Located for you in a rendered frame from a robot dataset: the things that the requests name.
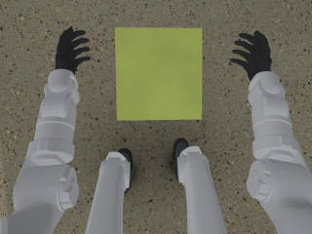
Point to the robot left forearm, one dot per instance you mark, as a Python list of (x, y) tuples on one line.
[(53, 139)]

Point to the robot right thigh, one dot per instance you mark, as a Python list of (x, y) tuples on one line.
[(203, 210)]

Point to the carton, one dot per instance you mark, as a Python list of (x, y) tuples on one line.
[(159, 73)]

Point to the robot right upper arm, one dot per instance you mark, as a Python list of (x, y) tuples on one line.
[(284, 190)]

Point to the robot right hand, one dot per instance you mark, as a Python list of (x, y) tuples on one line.
[(258, 58)]

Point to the robot left hand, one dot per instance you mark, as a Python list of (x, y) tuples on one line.
[(66, 55)]

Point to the robot right foot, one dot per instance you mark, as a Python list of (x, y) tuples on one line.
[(179, 145)]

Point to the robot left upper arm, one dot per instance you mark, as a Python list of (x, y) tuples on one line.
[(42, 195)]

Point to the robot right forearm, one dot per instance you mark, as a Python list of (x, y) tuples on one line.
[(272, 125)]

